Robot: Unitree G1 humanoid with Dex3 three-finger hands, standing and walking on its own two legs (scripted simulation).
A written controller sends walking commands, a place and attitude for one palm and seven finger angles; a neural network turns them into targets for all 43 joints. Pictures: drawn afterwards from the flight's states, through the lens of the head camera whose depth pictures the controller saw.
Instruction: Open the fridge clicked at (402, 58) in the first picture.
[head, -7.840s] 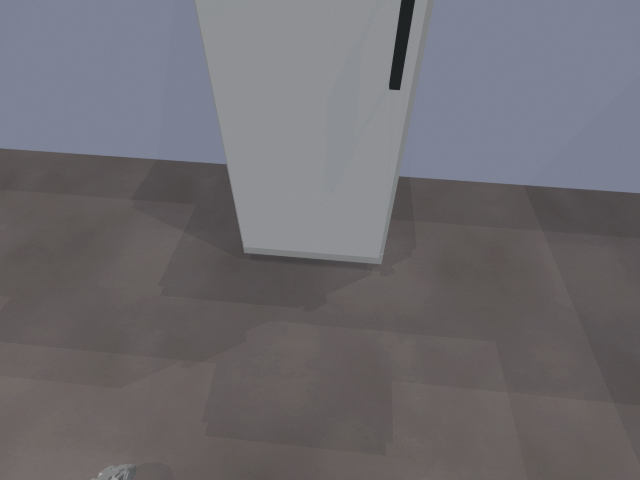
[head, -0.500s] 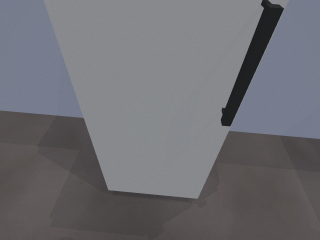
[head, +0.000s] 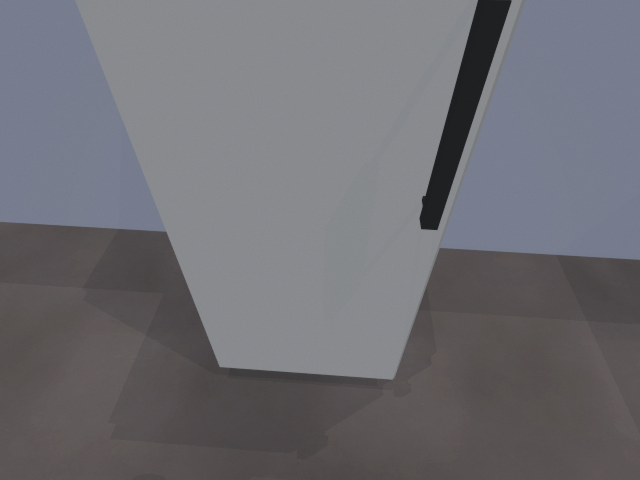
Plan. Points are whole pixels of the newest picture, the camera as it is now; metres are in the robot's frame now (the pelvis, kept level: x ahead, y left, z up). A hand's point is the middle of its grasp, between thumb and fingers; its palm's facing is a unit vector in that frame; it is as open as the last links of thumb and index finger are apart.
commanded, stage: come to a stop and stand still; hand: right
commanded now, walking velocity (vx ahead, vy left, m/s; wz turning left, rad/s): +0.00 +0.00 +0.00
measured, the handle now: (451, 127) +0.53 -0.14 +0.20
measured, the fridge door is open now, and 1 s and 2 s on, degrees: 0 0 0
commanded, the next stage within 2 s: look again from close up in 0.28 s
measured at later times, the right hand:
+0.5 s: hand out of the picture +0.02 -0.20 -0.17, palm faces +0.01 +0.98 -0.22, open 7.4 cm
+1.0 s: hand out of the picture +0.09 -0.21 -0.16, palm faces -0.02 +0.96 -0.27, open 7.4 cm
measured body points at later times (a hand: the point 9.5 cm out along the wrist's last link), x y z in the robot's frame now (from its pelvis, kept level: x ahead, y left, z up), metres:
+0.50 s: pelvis +0.01 -0.01 +0.00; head +0.01 -0.01 +0.45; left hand +0.02 +0.23 -0.15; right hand +0.02 -0.25 -0.15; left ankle +0.07 +0.12 -0.73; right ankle +0.03 -0.09 -0.73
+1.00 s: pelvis +0.03 +0.00 +0.01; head +0.05 +0.00 +0.46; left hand +0.08 +0.26 -0.14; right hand +0.09 -0.26 -0.14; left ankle +0.07 +0.12 -0.73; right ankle +0.03 -0.09 -0.73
